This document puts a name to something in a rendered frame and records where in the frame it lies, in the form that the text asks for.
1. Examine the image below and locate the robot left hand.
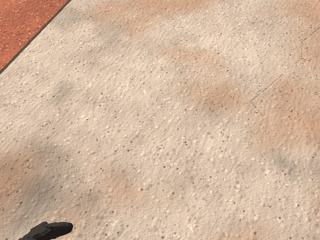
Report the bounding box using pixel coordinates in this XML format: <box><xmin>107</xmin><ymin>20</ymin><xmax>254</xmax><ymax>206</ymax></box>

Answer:
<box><xmin>18</xmin><ymin>221</ymin><xmax>73</xmax><ymax>240</ymax></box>

